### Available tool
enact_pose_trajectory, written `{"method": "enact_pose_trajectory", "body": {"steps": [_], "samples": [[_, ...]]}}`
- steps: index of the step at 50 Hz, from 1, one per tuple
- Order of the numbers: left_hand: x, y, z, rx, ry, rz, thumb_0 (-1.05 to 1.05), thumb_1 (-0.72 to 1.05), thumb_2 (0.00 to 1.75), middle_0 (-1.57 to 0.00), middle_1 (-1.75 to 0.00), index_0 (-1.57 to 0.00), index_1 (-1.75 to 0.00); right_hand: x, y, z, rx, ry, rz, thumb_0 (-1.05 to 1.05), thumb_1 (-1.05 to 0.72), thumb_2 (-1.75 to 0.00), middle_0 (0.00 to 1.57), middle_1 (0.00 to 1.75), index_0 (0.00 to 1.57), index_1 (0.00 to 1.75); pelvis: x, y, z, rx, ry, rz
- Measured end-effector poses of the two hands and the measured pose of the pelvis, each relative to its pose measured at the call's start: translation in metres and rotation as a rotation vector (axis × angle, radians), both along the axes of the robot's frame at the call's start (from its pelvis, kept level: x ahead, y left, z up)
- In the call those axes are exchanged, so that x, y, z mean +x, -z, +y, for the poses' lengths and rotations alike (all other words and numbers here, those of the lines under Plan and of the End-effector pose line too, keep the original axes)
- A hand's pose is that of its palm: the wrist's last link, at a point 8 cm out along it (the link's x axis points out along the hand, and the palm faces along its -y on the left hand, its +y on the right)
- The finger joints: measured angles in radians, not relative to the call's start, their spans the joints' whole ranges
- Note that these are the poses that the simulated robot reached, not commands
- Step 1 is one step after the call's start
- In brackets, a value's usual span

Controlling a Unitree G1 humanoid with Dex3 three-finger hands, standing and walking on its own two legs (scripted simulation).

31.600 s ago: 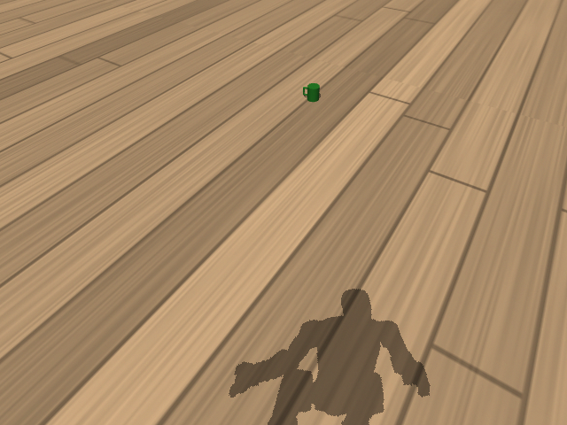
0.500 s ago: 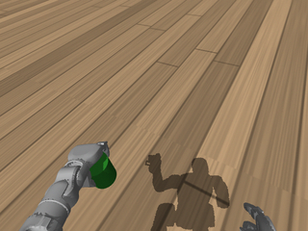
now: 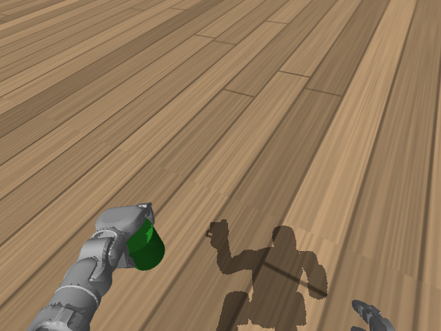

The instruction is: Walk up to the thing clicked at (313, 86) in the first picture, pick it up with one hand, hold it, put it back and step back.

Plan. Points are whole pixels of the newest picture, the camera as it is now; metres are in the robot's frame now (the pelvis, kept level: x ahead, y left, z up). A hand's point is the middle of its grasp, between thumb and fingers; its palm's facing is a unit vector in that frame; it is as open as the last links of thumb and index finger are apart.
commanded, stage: crouch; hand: left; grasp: from above
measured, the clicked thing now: (134, 241) +0.32 +0.23 -0.06
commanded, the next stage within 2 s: lower in 1.96 s
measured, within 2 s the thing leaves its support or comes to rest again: neither
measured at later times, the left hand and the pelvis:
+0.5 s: hand (141, 261) +0.32 +0.25 -0.16, palm faces -0.42 +0.05 -0.91, open 11.2 cm; pelvis -0.04 +0.00 -0.08, yaw +2 degrees
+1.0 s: hand (157, 276) +0.37 +0.28 -0.41, palm faces -0.48 -0.01 -0.88, open 11.1 cm; pelvis -0.08 +0.01 -0.27, yaw +0 degrees
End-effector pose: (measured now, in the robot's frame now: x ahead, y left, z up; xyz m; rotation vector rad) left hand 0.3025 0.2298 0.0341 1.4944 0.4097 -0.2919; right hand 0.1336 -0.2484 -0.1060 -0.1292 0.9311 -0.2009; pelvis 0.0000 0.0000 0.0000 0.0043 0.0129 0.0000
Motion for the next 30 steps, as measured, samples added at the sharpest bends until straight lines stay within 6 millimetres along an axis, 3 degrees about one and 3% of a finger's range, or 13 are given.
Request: {"method": "enact_pose_trajectory", "body": {"steps": [9, 16, 23, 30], "samples": [[-0.007, 0.016, 0.001, -0.003, 0.018, 0.045, -0.01, -0.13, 0.80, -0.52, -1.17, -0.36, -1.03, 0.000, -0.002, -0.002, -0.011, -0.008, 0.003, 0.01, -0.90, -0.90, 0.20, 0.30, 0.20, 0.29, -0.002, 0.001, -0.002, 0.002, -0.004, 0.007], [-0.008, 0.058, 0.006, 0.018, 0.034, 0.058, -0.02, -0.14, 0.83, -0.52, -1.18, -0.35, -1.04, -0.012, 0.009, -0.009, -0.050, -0.033, 0.057, 0.01, -0.90, -0.89, 0.21, 0.30, 0.20, 0.29, -0.013, 0.012, -0.005, -0.002, -0.021, 0.079], [0.011, 0.120, 0.011, 0.079, 0.072, -0.003, -0.02, -0.14, 0.84, -0.50, -1.20, -0.34, -1.05, -0.046, 0.055, -0.026, -0.110, -0.035, 0.162, 0.00, -0.90, -0.89, 0.21, 0.30, 0.20, 0.29, -0.031, 0.058, -0.004, -0.019, -0.030, 0.243], [0.037, 0.195, 0.020, 0.106, 0.041, -0.022, -0.02, -0.13, 0.82, -0.49, -1.20, -0.33, -1.06, -0.104, 0.117, -0.035, -0.153, 0.019, 0.298, 0.00, -0.91, -0.89, 0.20, 0.30, 0.20, 0.29, -0.049, 0.119, 0.002, -0.038, -0.027, 0.390]]}}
